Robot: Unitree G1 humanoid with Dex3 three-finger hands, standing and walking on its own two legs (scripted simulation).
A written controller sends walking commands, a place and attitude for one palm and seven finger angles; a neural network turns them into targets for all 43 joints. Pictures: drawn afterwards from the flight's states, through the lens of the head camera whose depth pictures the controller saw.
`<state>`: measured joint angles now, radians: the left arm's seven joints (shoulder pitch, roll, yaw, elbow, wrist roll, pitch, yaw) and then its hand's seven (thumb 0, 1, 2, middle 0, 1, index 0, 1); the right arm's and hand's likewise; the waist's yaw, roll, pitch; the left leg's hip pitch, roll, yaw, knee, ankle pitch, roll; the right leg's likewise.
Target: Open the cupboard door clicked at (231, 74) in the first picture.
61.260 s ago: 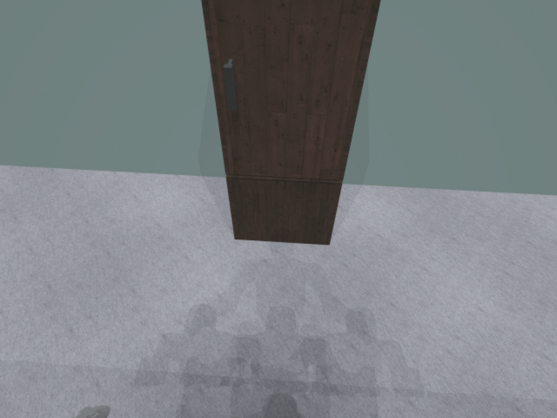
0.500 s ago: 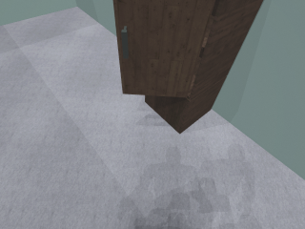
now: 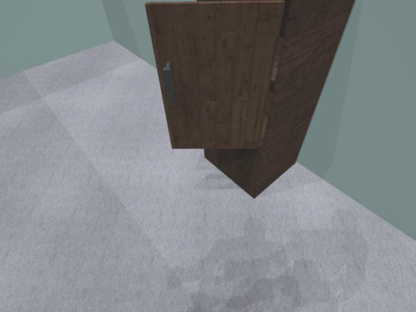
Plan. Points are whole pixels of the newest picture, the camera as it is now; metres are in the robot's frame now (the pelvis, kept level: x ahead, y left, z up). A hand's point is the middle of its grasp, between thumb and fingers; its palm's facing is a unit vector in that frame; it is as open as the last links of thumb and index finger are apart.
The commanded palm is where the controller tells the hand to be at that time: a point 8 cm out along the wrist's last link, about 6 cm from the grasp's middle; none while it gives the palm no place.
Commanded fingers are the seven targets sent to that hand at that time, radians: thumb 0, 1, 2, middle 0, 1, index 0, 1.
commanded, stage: let the arm hang, fingers relaxed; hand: left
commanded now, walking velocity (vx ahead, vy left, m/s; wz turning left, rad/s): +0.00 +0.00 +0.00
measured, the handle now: (169, 82) +0.81 +0.17 +0.00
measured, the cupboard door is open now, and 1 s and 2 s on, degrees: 47 47 47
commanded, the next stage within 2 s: stand and wait in 0.20 s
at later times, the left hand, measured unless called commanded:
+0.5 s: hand out of the picture +0.08 +0.22 -0.16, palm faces -0.01 -0.95 -0.31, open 7.4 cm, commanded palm none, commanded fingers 0.00 0.90 0.90 -0.20 -0.30 -0.20 -0.30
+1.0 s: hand out of the picture +0.10 +0.20 -0.16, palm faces -0.01 -0.95 -0.30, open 7.4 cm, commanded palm none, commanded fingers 0.00 0.90 0.90 -0.20 -0.30 -0.20 -0.30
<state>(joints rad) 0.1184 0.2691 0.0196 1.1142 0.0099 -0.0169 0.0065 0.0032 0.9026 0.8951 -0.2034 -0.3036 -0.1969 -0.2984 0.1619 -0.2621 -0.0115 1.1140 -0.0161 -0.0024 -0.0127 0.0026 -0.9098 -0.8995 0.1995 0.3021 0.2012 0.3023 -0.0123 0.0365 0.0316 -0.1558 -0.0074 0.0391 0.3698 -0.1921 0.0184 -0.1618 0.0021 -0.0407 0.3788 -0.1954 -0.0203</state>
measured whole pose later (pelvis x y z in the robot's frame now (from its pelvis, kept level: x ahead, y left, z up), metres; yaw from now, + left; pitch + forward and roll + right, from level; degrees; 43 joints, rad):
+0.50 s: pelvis +0.02 -0.02 +0.00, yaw +0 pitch -1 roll +0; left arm 0.14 0.28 0.02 1.14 0.01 -0.02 0.01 0.00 0.90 0.89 -0.21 -0.30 -0.20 -0.30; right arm 0.15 -0.30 -0.01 1.13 -0.01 0.00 -0.02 0.00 -0.91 -0.90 0.20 0.30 0.20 0.30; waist -0.01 0.02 0.06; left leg -0.10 0.02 0.03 0.32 -0.20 -0.01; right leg -0.11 0.03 -0.05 0.32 -0.20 -0.04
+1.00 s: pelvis +0.03 -0.02 +0.00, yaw +0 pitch -1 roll +0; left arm 0.13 0.27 0.02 1.13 0.00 -0.02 0.01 0.00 0.90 0.89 -0.21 -0.30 -0.20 -0.30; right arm 0.16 -0.29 -0.01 1.12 -0.01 0.00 -0.02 0.00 -0.91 -0.90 0.20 0.30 0.20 0.30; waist -0.01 0.02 0.05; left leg -0.09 0.03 0.03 0.31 -0.21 -0.02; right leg -0.09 0.04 -0.05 0.31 -0.21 -0.05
